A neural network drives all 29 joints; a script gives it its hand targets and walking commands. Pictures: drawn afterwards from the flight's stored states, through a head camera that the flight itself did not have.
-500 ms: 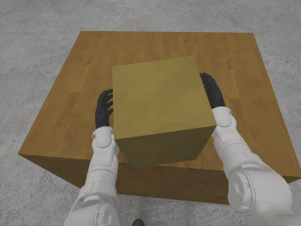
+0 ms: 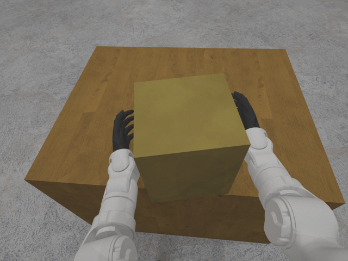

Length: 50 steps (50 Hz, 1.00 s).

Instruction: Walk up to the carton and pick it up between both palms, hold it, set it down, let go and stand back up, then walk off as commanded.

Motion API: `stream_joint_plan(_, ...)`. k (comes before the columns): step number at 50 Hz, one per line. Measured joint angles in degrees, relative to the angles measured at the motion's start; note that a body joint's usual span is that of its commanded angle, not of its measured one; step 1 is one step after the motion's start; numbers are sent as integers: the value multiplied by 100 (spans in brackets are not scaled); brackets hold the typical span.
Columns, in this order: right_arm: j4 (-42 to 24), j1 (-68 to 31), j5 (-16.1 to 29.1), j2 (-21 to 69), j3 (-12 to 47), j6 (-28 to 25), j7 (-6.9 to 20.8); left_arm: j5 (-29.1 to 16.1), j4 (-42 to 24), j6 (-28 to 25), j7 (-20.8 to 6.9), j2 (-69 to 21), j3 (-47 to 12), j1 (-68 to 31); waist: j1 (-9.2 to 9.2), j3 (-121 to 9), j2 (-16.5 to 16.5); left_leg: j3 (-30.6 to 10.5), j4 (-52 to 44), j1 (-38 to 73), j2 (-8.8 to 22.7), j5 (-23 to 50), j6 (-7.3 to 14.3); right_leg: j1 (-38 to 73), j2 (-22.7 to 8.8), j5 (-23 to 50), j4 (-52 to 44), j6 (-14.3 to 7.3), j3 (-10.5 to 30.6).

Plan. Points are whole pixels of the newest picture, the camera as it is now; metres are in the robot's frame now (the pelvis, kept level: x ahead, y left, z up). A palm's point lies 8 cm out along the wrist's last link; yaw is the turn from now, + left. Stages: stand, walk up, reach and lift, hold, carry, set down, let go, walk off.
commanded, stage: reach and lift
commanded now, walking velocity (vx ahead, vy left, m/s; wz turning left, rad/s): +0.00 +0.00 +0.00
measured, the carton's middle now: (185, 142) +0.41 +0.06 +0.01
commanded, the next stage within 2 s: none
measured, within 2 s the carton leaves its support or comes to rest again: neither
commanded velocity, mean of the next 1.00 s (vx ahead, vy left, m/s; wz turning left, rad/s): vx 0.00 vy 0.00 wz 0.00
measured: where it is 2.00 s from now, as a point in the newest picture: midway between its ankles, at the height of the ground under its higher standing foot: outside the picture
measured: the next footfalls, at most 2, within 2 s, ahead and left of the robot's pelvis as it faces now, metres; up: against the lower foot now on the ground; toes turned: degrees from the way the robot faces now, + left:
none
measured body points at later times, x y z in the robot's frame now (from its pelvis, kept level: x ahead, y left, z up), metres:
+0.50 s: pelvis +0.00 +0.00 +0.01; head -0.03 +0.00 +0.46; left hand +0.37 +0.21 +0.13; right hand +0.44 -0.09 +0.15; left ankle +0.06 +0.15 -0.74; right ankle -0.01 -0.09 -0.74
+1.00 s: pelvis +0.02 +0.00 +0.01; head -0.03 +0.02 +0.46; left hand +0.40 +0.19 +0.17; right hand +0.43 -0.11 +0.19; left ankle +0.06 +0.15 -0.74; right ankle -0.01 -0.09 -0.74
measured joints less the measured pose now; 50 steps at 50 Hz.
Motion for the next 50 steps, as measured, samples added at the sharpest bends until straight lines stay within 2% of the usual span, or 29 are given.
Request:
stream_joint_plan(10, -437, 34, 677, 1, 442, 562, 11, -116, -405, 538, -37, 18, -33, 1, -178, -49, -1, 0, 33, 320, 0, -96, 0, 336, 0, -72, 1, 0, 0)
stream_joint_plan(17, -819, 116, 1037, 74, 708, 1095, -138, 8, -622, 1008, -157, 117, -33, 0, -317, -52, -11, 0, 53, 824, -11, -188, 0, 874, -12, -125, -46, 0, 0)
stream_joint_plan(23, -819, 138, 1155, 143, 709, 1666, -253, 297, -624, 1702, -282, 219, -33, -68, -340, -3, -42, 1, 47, 1373, -44, -258, 0, 1441, -44, -199, -76, 0, 0)
stream_joint_plan(30, -823, 28, 1155, 165, 704, 2068, -373, 456, -628, 2304, -419, 366, -34, -346, -393, 166, -141, 3, 0, 1798, -70, -271, 0, 1847, -67, -240, -77, 0, 0)
stream_joint_plan(40, -870, -8, 1236, 254, 631, 2408, -443, 496, -875, 2937, -530, 452, -34, -447, -793, 278, -262, 6, -101, 2102, -113, -307, 0, 2157, -106, -284, -176, 0, 1)
stream_joint_plan(46, -1654, 238, 1802, 337, 800, 2620, -592, 426, -1533, 3225, -639, 453, -50, -398, -903, 410, -262, 5, -94, 2260, -123, -374, 0, 2343, -118, -312, -226, 24, 0)
stream_joint_plan(50, -2079, 361, 1964, 352, 1037, 2825, -718, 596, -1892, 3421, -833, 474, -50, -329, -904, 510, -262, 6, -93, 2431, -134, -414, 0, 2529, -131, -325, -254, 66, 0)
